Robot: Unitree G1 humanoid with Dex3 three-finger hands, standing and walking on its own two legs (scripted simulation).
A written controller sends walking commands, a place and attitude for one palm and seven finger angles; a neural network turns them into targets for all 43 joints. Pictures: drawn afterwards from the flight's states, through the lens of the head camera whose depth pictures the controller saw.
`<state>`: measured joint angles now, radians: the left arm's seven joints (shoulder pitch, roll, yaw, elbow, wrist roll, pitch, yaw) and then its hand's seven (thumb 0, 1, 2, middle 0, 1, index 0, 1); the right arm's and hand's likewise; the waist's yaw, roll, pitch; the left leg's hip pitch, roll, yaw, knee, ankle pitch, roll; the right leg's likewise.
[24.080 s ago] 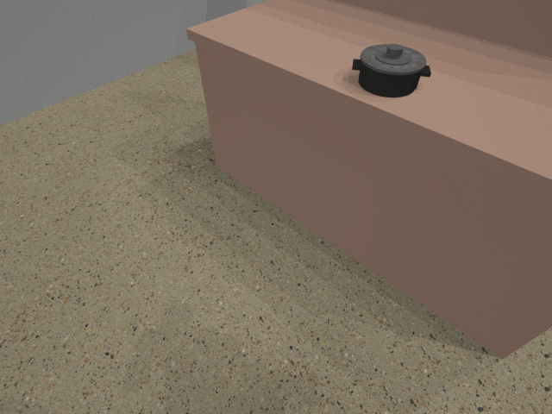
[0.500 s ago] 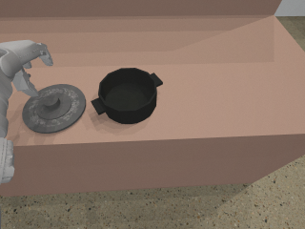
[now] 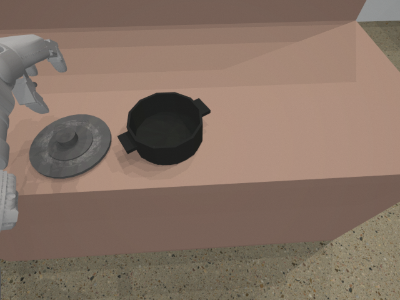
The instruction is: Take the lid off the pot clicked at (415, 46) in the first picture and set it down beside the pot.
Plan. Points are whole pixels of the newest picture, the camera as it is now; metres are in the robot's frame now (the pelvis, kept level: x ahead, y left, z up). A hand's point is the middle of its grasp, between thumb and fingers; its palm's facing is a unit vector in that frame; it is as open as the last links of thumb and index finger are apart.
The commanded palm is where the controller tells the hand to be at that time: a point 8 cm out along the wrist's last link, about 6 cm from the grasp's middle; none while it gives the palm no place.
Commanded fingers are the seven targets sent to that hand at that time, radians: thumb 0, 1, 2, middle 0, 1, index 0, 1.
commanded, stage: draw the hand back to the body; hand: left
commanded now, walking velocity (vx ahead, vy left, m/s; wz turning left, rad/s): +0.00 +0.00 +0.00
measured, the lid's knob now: (67, 137) +0.48 +0.30 +0.01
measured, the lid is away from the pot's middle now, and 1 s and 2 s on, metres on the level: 0.23 0.23 0.23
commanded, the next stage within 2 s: none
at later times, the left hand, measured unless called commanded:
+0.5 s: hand (30, 115) +0.41 +0.28 +0.16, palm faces -0.24 -0.18 -0.95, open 11.0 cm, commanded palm +0.38 +0.28 +0.22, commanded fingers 0.00 -0.00 0.63 -0.34 -0.87 -0.34 -0.87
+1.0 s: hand (29, 116) +0.36 +0.23 +0.21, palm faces +0.44 -0.86 -0.26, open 9.9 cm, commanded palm +0.30 +0.27 +0.21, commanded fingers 0.00 0.49 0.78 -0.26 -0.56 -0.26 -0.56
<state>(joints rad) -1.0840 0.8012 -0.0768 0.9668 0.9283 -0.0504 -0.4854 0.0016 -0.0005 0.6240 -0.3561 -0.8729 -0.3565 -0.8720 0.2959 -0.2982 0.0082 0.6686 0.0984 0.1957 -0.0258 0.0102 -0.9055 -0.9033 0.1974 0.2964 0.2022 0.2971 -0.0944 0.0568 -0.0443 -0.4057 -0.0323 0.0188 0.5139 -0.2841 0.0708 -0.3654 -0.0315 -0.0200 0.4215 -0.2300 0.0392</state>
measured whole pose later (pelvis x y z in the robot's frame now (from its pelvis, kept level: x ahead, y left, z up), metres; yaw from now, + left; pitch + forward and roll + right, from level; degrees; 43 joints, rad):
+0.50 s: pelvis -0.01 -0.01 +0.00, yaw +1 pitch +6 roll -1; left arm -0.73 0.75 0.01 0.57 0.72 0.00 -0.46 0.00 0.00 0.62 -0.36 -0.87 -0.36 -0.87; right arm 0.19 -0.30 0.01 0.58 0.10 0.20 0.00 0.01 -0.91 -0.90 0.20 0.30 0.20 0.30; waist -0.03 0.08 -0.02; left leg -0.32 -0.03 0.00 0.48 -0.26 0.06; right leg -0.28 -0.03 -0.04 0.40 -0.23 0.03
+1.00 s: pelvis +0.01 -0.04 +0.01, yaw -1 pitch +0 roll -1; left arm -0.24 0.45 0.37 0.13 -0.08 -0.07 0.08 0.00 0.27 0.71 -0.30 -0.69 -0.30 -0.69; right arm 0.23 -0.29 0.00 0.70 0.06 -0.03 -0.06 0.02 -0.90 -0.90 0.20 0.30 0.20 0.30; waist 0.01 0.06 0.02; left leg -0.14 0.02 0.03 0.43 -0.29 0.01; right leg -0.13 0.02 -0.01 0.38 -0.25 -0.01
